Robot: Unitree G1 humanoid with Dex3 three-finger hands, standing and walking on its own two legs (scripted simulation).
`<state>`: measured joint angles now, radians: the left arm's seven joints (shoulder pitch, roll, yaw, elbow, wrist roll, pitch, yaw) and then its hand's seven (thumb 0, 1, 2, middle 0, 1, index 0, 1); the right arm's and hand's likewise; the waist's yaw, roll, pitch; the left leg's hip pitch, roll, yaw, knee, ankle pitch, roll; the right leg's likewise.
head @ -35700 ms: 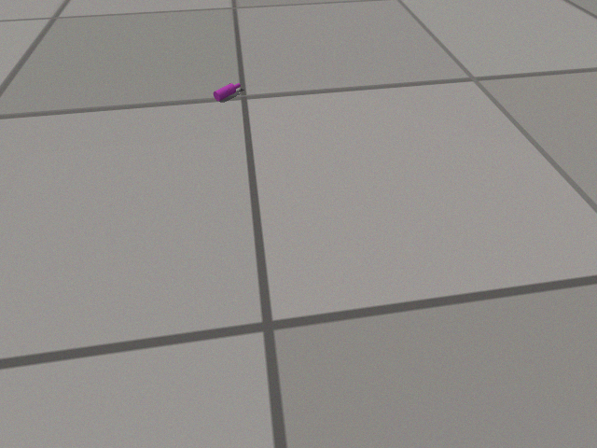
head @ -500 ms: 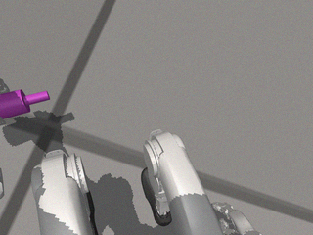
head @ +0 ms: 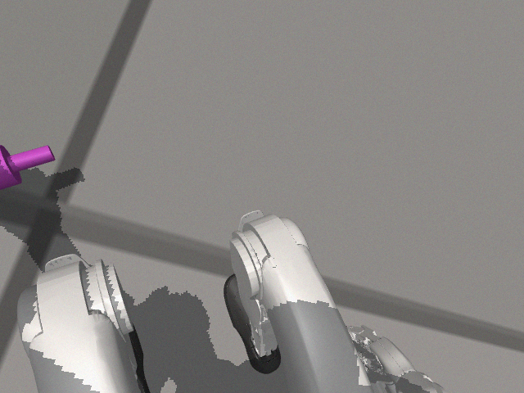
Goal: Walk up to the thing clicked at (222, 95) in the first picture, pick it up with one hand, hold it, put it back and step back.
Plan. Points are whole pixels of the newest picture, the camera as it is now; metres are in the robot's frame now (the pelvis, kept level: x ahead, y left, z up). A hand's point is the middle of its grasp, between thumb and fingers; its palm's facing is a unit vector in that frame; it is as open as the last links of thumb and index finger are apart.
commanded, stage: rest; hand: left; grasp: from above
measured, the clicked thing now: out of the picture +0.45 +0.31 -0.25
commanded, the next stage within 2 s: open in 0.98 s
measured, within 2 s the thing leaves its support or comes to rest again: rests again in 0.70 s
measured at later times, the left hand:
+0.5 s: hand out of the picture +0.44 +0.33 -0.24, palm faces -0.43 -0.15 -0.89, open 8.9 cm
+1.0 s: hand out of the picture +0.44 +0.33 -0.25, palm faces -0.42 -0.15 -0.89, open 8.9 cm
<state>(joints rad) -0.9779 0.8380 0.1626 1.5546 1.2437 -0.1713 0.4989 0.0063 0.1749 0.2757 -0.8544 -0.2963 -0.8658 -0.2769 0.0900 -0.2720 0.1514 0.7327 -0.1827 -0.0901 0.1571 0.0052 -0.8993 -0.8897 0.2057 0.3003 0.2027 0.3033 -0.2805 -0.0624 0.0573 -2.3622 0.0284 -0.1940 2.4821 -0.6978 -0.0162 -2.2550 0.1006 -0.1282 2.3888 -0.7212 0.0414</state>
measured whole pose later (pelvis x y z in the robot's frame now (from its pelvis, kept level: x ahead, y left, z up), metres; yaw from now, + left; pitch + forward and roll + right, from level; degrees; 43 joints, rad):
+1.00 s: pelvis -0.01 +0.00 -0.01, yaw -3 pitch +28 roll -13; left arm -1.01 0.97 0.15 1.69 1.23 -0.19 0.60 0.01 0.19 0.22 -0.87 -0.27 -0.88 -0.25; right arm 0.08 -0.32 0.28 0.69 -0.22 -0.21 0.23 0.01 -0.90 -0.89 0.21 0.30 0.20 0.30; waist -0.34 -0.13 0.15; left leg -2.35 0.03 -0.26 2.54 -0.70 -0.01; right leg -2.22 0.12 -0.18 2.39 -0.70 0.05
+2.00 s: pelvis -0.01 +0.01 -0.01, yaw -4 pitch +27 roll -14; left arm -1.01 1.02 0.12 1.70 1.22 -0.21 0.59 0.00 -0.41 0.90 -0.17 -0.92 -0.17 -0.91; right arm 0.07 -0.34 0.30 0.66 -0.24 -0.22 0.24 0.01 -0.89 -0.89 0.21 0.30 0.20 0.30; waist -0.35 -0.15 0.16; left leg -2.33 0.03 -0.28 2.54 -0.70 -0.02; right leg -2.20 0.13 -0.20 2.37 -0.69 0.06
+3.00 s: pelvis -0.02 -0.01 +0.04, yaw +3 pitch +31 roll -8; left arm -0.99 0.81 0.02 1.39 1.17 -0.18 0.20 0.00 -0.50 1.01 -0.08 -1.00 -0.08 -1.00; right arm 0.17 -0.32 0.13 0.66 -0.10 -0.01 0.12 0.01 -0.90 -0.89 0.20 0.30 0.20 0.30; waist -0.25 -0.01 -0.02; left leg -2.25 0.02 -0.16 2.31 -0.62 -0.02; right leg -2.16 0.07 -0.11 2.24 -0.65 0.02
